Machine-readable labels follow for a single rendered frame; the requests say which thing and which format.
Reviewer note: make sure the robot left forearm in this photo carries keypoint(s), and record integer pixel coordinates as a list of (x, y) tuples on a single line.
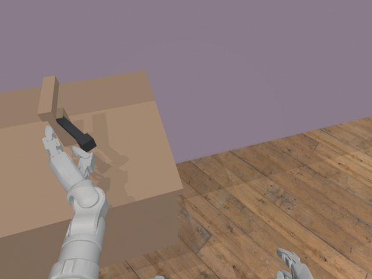
[(83, 241)]

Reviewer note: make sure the counter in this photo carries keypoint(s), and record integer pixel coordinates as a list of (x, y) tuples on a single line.
[(134, 166)]

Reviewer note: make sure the robot right hand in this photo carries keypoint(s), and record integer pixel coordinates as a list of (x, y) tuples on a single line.
[(298, 270)]

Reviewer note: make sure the tap lever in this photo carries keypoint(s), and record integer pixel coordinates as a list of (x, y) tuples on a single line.
[(85, 141)]

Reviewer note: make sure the robot left hand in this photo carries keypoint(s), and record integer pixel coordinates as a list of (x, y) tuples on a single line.
[(63, 166)]

